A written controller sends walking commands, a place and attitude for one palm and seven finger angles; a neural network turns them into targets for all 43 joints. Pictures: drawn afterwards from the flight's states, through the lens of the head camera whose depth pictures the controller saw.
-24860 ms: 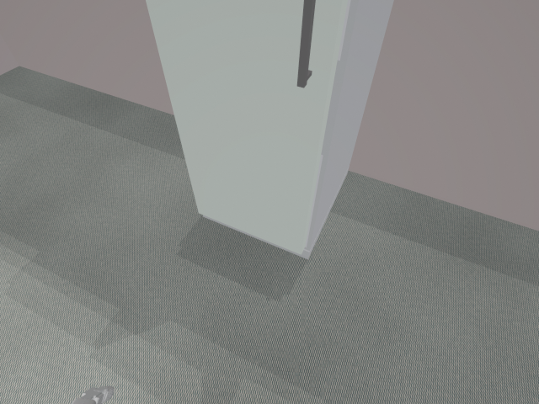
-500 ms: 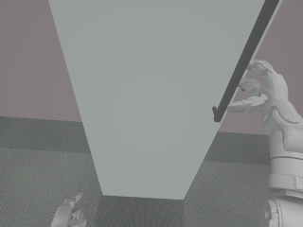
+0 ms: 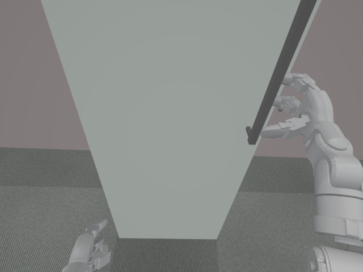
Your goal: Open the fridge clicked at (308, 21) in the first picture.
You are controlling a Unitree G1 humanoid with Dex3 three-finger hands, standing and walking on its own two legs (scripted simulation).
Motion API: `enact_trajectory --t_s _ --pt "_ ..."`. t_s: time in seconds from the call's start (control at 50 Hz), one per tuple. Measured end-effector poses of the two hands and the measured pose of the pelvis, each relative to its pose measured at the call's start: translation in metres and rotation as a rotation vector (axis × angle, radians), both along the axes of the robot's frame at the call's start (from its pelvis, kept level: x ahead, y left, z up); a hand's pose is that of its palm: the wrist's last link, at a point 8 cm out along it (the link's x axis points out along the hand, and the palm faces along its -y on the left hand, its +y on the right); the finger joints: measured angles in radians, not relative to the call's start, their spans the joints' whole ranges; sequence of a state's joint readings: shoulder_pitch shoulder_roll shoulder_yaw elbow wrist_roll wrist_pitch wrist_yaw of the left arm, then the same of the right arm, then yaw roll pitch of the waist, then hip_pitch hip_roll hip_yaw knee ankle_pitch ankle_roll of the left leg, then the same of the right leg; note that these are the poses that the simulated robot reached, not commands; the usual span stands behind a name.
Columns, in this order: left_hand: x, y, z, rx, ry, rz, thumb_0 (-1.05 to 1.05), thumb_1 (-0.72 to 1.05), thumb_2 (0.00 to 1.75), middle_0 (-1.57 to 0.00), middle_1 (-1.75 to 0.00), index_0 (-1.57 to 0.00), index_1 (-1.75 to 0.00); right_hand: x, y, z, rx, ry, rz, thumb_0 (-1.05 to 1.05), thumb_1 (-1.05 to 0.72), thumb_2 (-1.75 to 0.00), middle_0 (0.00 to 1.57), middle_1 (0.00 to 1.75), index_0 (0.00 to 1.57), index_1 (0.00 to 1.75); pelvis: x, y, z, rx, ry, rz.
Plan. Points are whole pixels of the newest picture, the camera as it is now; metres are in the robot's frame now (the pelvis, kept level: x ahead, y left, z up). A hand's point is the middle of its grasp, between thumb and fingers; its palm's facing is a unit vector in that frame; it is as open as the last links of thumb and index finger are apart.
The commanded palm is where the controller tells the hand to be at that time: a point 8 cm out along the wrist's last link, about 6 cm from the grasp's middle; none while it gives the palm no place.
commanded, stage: slide the fingers in behind the handle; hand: right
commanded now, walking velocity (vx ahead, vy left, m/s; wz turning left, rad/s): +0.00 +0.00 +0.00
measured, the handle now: (274, 73) +0.44 -0.16 +0.27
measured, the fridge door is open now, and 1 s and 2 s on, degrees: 0 0 0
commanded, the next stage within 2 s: move the hooked fingers beside the handle in 0.04 s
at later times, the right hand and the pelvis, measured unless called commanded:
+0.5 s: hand (282, 109) +0.38 -0.18 +0.22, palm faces +0.04 +1.00 -0.02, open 14.0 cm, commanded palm +0.35 -0.22 +0.23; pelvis +0.00 +0.00 +0.00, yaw +1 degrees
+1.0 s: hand (289, 111) +0.37 -0.18 +0.23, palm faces +0.03 +1.00 -0.03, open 14.0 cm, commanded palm +0.34 -0.24 +0.23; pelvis +0.00 +0.00 +0.00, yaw +0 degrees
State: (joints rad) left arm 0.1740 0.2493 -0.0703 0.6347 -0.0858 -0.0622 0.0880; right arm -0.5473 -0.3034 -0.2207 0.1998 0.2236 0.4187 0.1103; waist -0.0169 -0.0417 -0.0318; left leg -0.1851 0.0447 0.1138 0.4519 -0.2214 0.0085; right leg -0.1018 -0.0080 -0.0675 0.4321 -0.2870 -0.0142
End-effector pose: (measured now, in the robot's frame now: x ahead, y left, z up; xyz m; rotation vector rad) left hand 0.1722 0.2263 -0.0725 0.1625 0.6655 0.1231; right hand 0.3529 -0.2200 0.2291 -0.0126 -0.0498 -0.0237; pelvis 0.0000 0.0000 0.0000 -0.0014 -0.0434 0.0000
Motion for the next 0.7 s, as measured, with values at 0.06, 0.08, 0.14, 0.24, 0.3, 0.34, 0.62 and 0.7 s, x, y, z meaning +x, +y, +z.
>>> enact_trajectory --t_s 0.06,0.08,0.14,0.24,0.3,0.34,0.62,0.7 --pt "-0.002 -0.001 -0.002 -0.001 0.009 0.002 0.01 0.91 0.90 -0.20 -0.30 -0.21 -0.30 0.000 0.000 0.000 -0.004 -0.004 -0.004 -0.01 0.50 -0.30 0.30 1.20 0.27 1.19 0.000 -0.001 0.000 0.000 -0.001 0.001" --pt "-0.003 -0.001 -0.002 -0.001 0.012 0.002 0.01 0.91 0.90 -0.20 -0.30 -0.21 -0.30 -0.001 0.001 0.000 -0.004 -0.005 -0.005 -0.01 0.50 -0.30 0.30 1.20 0.27 1.19 0.001 -0.001 0.000 0.000 -0.001 0.001" --pt "-0.005 -0.001 -0.004 0.001 0.025 0.003 0.01 0.91 0.90 -0.20 -0.30 -0.21 -0.30 0.000 0.002 0.000 -0.003 -0.003 -0.006 -0.01 0.50 -0.30 0.30 1.20 0.27 1.20 0.000 -0.002 0.000 0.001 -0.001 -0.002" --pt "-0.008 -0.001 -0.007 0.002 0.041 0.008 0.01 0.91 0.90 -0.20 -0.30 -0.21 -0.30 0.004 0.008 0.000 -0.004 0.000 0.008 -0.01 0.51 -0.30 0.30 1.20 0.26 1.20 0.000 -0.003 0.000 0.000 0.002 -0.001" --pt "-0.009 -0.001 -0.007 -0.002 0.043 0.017 0.01 0.91 0.90 -0.20 -0.30 -0.21 -0.30 0.007 0.010 0.000 0.001 0.004 0.019 -0.01 0.50 -0.30 0.30 1.20 0.28 1.20 0.001 -0.003 0.000 0.000 0.004 0.005" --pt "-0.010 0.000 -0.007 -0.005 0.041 0.025 0.01 0.91 0.90 -0.20 -0.30 -0.21 -0.30 0.008 0.009 -0.001 0.003 0.010 0.018 -0.01 0.50 -0.30 0.30 1.20 0.28 1.20 0.002 -0.003 0.000 0.000 0.005 0.008" --pt "-0.013 0.012 -0.004 0.022 0.041 0.042 0.01 0.91 0.90 -0.20 -0.30 -0.21 -0.30 0.002 -0.014 -0.001 -0.014 -0.005 -0.008 -0.01 0.50 -0.30 0.30 1.20 0.30 1.20 0.004 -0.001 0.000 0.003 0.006 0.007" --pt "-0.009 0.011 -0.004 0.021 0.035 0.037 0.01 0.91 0.90 -0.20 -0.30 -0.21 -0.30 0.000 -0.013 -0.001 -0.011 -0.002 0.006 -0.01 0.50 -0.30 0.30 1.20 0.30 1.20 0.004 -0.001 0.000 0.003 0.007 0.004"
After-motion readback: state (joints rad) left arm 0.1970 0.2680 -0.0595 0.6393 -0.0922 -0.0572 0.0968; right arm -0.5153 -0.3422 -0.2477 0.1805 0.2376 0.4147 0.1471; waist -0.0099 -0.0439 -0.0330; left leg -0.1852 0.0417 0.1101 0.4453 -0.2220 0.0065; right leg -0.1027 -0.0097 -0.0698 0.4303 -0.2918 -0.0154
